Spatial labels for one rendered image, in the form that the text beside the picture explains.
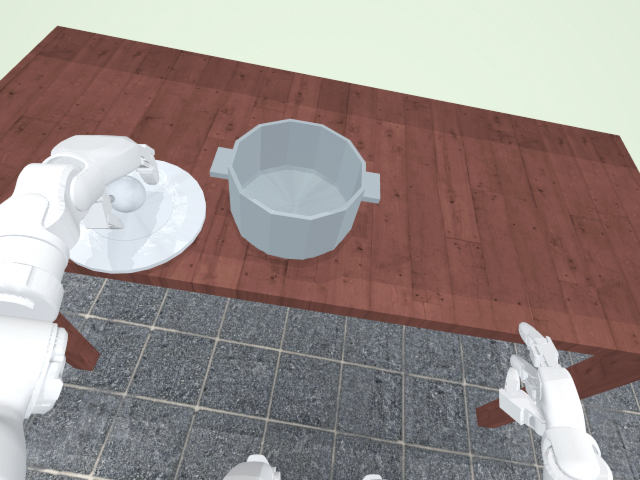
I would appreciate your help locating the left robot shin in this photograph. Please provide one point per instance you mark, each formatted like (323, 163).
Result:
(258, 458)

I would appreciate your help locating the pot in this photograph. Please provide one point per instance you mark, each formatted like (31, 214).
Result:
(295, 187)

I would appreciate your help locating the robot left hand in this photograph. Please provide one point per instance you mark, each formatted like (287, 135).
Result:
(115, 156)

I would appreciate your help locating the lid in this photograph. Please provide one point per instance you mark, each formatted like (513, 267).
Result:
(163, 227)

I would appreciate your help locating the knob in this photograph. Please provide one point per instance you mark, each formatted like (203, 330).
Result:
(129, 194)

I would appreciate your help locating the robot left forearm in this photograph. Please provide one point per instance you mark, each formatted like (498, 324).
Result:
(39, 225)

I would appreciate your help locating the table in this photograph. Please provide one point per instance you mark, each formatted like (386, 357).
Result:
(485, 219)

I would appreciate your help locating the robot right forearm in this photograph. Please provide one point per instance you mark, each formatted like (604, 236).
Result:
(572, 454)

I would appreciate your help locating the robot right hand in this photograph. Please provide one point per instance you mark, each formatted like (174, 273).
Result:
(551, 387)

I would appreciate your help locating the left robot upper arm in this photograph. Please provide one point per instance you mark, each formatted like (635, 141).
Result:
(32, 360)

